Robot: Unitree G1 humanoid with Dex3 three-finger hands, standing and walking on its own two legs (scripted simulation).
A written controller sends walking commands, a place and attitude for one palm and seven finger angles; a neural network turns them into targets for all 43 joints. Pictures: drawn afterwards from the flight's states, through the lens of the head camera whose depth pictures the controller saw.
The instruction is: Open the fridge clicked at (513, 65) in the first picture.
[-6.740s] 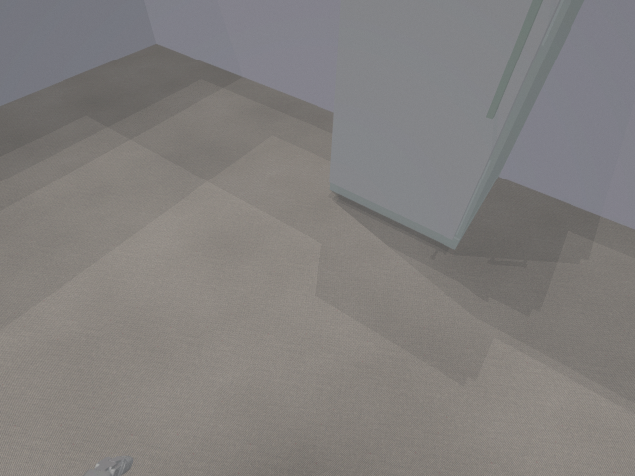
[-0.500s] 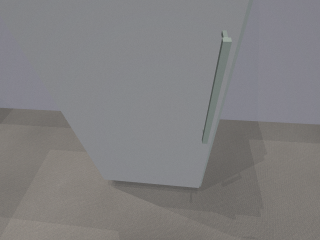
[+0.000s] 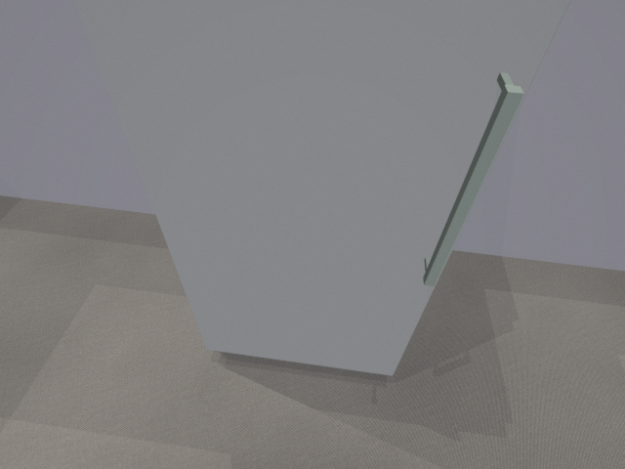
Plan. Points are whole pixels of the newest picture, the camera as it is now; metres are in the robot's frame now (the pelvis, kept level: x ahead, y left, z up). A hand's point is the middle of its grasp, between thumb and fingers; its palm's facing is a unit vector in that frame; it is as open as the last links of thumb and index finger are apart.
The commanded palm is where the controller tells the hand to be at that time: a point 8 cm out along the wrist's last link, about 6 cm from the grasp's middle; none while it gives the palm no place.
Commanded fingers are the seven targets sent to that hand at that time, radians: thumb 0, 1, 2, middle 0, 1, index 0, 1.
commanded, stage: come to a stop and stand still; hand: right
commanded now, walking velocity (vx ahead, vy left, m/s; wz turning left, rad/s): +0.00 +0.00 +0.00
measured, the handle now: (459, 200) +0.51 -0.19 +0.08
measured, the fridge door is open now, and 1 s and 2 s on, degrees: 0 0 0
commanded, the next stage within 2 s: look again from close up in 0.98 s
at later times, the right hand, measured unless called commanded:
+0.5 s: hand out of the picture +0.04 -0.23 -0.18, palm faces +0.05 +0.97 -0.23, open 7.4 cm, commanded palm none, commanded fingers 0.00 -0.90 -0.90 0.20 0.30 0.20 0.30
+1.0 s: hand out of the picture +0.00 -0.31 -0.16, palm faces -0.02 +0.94 -0.33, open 7.4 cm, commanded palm none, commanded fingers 0.00 -0.90 -0.90 0.20 0.30 0.20 0.30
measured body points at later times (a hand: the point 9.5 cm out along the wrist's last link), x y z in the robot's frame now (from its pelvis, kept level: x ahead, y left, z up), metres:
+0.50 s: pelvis +0.01 -0.03 -0.01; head +0.00 -0.04 +0.44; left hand +0.09 +0.21 -0.14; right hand +0.04 -0.28 -0.16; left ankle -0.03 +0.10 -0.74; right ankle +0.05 -0.15 -0.74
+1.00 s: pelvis -0.02 -0.06 +0.00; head -0.02 -0.07 +0.45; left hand +0.04 +0.22 -0.13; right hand +0.00 -0.36 -0.14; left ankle -0.04 +0.10 -0.74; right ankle +0.05 -0.15 -0.74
